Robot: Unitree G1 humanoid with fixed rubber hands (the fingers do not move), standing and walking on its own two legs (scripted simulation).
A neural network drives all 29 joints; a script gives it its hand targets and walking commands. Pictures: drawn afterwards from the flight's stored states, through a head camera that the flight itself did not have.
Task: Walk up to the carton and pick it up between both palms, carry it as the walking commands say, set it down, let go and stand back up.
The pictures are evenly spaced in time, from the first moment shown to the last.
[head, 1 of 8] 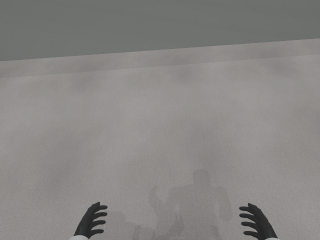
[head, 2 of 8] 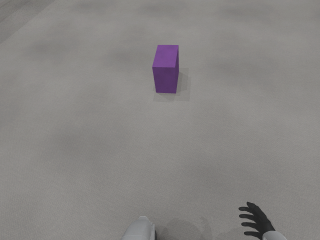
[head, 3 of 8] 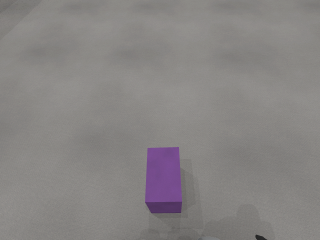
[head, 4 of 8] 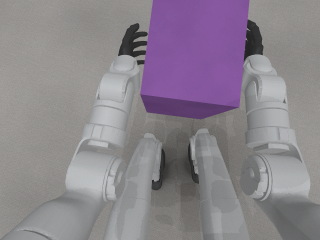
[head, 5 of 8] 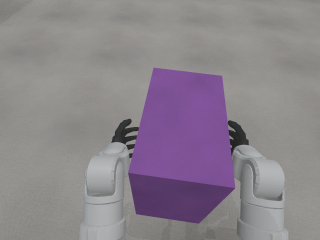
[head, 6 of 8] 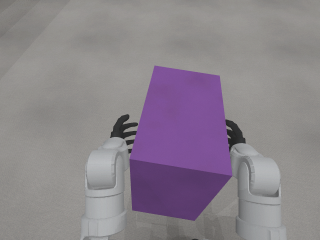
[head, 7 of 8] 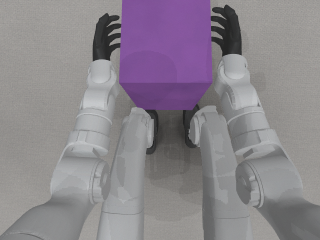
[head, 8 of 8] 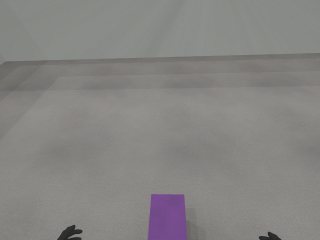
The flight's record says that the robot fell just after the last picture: no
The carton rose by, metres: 0.68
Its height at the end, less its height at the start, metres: +0.00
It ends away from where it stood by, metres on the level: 6.99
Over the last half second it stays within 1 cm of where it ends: yes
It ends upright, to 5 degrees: yes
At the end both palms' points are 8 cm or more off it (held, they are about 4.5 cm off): yes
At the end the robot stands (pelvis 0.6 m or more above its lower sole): yes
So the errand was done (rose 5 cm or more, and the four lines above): yes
